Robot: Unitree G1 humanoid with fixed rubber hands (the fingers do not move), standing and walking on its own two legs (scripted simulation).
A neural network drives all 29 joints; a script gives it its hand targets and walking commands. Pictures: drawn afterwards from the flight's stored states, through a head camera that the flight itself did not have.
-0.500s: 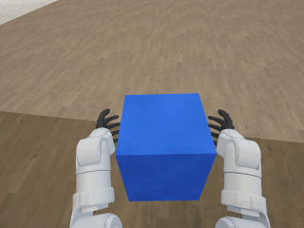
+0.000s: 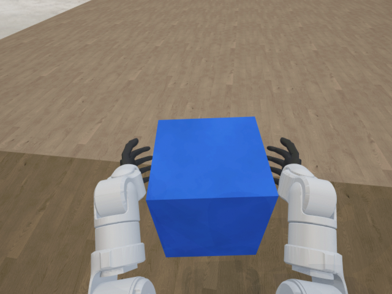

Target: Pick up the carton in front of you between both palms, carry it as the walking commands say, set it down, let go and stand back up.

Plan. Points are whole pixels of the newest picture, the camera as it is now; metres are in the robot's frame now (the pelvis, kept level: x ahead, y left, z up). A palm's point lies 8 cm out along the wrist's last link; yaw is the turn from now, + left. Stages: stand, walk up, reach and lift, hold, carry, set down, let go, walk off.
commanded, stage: carry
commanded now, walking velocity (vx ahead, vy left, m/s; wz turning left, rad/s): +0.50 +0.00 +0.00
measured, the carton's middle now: (208, 189) +0.35 +0.00 +0.05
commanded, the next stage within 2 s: none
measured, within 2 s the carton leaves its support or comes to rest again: neither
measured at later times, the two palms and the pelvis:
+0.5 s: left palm (155, 101) +0.56 +0.14 +0.15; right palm (274, 109) +0.51 -0.17 +0.15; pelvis +0.19 +0.02 +0.03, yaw -1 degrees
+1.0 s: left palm (155, 35) +0.86 +0.17 +0.23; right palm (245, 35) +0.88 -0.14 +0.22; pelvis +0.52 -0.01 +0.08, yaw +0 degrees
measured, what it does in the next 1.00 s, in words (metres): climbs: left foot, then right foot 0.05 m higher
